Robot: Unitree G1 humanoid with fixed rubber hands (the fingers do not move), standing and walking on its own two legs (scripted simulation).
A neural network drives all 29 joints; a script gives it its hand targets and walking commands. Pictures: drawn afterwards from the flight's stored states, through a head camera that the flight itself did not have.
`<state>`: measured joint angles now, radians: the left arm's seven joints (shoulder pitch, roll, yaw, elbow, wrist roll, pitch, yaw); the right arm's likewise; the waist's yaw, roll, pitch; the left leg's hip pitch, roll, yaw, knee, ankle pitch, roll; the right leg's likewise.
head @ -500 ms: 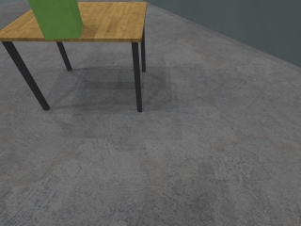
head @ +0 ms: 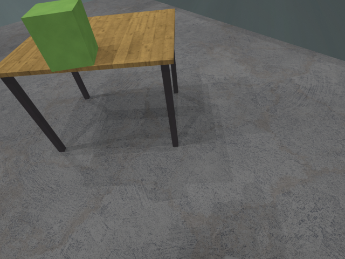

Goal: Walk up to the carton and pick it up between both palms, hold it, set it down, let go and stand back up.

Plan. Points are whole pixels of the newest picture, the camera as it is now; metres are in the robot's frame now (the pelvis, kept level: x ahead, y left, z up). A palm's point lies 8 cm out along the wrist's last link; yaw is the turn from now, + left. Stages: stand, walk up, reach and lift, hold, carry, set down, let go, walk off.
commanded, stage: walk up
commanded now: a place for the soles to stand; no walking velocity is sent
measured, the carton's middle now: (65, 35) +1.08 +0.52 +0.10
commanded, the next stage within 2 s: none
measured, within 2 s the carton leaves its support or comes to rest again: neither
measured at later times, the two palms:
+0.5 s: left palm (33, 229) +0.25 +0.42 -0.10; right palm (219, 201) +0.29 -0.10 -0.09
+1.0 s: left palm (19, 176) +0.40 +0.52 -0.07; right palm (183, 151) +0.48 -0.01 -0.11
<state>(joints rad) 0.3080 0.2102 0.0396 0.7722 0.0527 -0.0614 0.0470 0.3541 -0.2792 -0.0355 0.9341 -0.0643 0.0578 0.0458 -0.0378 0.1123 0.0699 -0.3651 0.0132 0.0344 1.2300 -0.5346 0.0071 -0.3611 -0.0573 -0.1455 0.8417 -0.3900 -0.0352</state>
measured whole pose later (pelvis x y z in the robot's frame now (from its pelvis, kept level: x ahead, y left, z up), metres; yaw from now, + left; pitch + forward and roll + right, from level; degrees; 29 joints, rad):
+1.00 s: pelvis +0.38 +0.24 +0.01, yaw +3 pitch -5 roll -2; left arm 0.39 0.23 0.04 0.73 0.06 -0.06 0.04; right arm 0.28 -0.32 -0.05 0.71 -0.04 0.05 0.08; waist 0.01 0.12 0.12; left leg -0.56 0.12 -0.02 1.06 -0.38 -0.04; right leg -0.26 -0.08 -0.06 0.72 -0.37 0.02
